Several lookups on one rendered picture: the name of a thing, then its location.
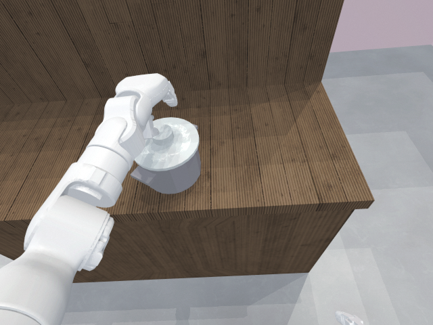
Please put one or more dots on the pot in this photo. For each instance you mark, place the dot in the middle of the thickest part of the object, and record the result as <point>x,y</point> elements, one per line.
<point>171,181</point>

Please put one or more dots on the robot left forearm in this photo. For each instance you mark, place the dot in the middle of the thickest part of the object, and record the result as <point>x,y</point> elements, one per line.
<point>97,177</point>

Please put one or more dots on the robot left upper arm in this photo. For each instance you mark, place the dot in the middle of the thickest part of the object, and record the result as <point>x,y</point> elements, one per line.
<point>35,288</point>

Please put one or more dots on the robot right hand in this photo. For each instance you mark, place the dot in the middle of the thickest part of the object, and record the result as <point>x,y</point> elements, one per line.
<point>347,319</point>

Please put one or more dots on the lid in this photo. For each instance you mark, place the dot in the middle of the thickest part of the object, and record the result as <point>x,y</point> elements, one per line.
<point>162,158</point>

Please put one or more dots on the table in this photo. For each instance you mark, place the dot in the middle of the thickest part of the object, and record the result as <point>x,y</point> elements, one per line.
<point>278,177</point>

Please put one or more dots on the robot left hand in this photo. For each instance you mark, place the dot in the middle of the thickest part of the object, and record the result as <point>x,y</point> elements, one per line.
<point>157,88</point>

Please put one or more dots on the knob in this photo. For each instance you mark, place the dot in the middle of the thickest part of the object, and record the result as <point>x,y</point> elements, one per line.
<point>165,135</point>

